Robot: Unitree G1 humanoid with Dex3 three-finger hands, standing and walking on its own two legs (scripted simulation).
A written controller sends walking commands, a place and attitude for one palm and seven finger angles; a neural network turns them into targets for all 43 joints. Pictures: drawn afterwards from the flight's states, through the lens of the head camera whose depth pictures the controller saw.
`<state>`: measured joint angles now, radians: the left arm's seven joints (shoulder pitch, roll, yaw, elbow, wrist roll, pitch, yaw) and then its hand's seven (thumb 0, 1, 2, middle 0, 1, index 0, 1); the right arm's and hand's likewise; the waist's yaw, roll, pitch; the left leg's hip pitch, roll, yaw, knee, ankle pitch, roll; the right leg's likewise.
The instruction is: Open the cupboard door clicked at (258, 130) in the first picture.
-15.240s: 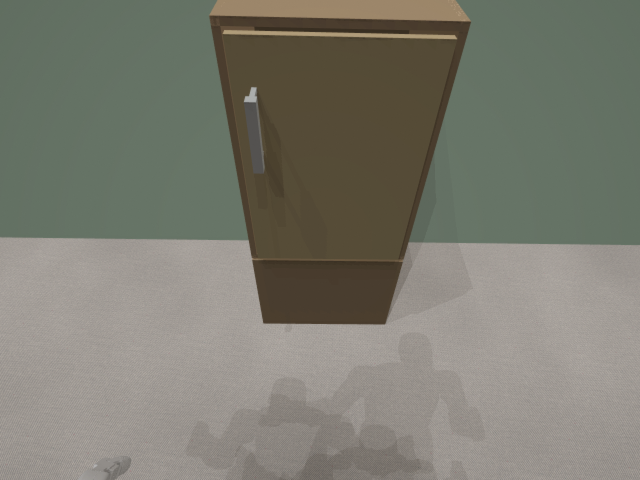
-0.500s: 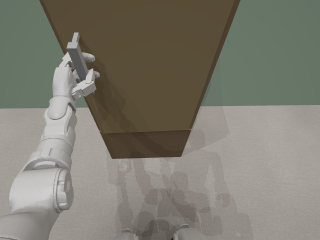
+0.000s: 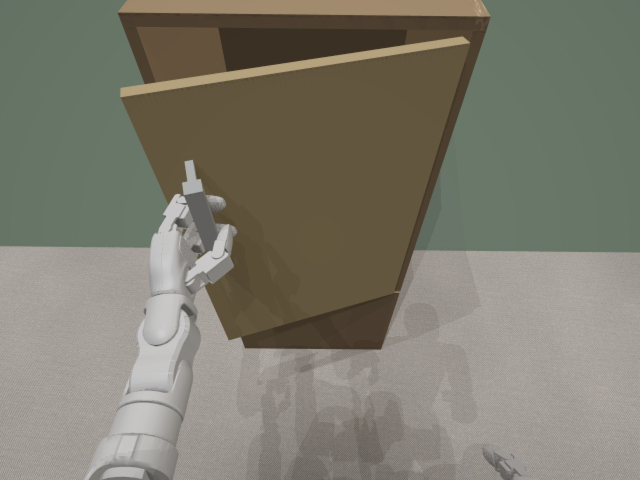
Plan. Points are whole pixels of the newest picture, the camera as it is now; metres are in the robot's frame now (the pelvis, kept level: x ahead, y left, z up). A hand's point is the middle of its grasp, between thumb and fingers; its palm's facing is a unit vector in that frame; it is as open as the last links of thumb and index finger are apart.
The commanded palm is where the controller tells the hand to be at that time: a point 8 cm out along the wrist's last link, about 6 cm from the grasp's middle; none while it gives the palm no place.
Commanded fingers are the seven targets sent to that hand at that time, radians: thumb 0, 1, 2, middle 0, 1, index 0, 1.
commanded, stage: pull the door open along its arc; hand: left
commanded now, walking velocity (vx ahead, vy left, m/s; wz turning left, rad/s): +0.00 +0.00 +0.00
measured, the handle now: (206, 219) +0.43 +0.16 +0.09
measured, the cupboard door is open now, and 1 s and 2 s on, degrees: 18 42 45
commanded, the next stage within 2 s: open thumb and fingers to let go in 0.46 s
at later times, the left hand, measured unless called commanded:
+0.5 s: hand (300, 344) +0.25 +0.03 +0.09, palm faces +0.24 -0.97 -0.03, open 6.1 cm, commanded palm +0.20 +0.07 +0.08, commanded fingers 0.00 0.90 0.90 -0.40 -1.35 -0.40 -1.35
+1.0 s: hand (293, 340) +0.26 +0.04 +0.08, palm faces +0.37 -0.93 -0.02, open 11.1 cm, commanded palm +0.22 +0.07 +0.08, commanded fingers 0.00 -0.50 0.30 -0.29 -1.15 -0.29 -1.15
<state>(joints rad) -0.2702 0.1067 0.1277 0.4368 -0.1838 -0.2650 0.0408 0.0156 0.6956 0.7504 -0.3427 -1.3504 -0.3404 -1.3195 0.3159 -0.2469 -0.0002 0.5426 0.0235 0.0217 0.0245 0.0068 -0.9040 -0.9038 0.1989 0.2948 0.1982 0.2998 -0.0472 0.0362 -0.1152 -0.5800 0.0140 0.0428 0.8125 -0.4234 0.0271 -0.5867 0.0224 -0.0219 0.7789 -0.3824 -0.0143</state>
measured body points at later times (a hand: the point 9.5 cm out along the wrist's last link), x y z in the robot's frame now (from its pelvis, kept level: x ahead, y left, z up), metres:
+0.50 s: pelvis +0.00 -0.03 +0.00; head +0.00 -0.06 +0.45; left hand +0.24 +0.08 +0.09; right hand +0.20 -0.23 -0.08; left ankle -0.02 +0.10 -0.71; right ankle +0.00 -0.11 -0.71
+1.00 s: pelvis -0.01 -0.05 +0.00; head +0.01 -0.08 +0.45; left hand +0.23 +0.09 +0.09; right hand +0.18 -0.26 -0.10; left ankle -0.02 +0.10 -0.70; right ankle +0.00 -0.11 -0.71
